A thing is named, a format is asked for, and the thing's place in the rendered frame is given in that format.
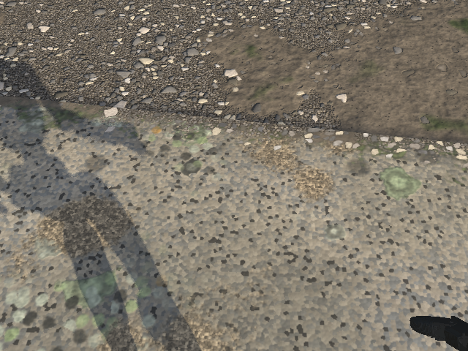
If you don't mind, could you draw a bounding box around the right robot hand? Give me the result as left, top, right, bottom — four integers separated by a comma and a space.
410, 316, 468, 351

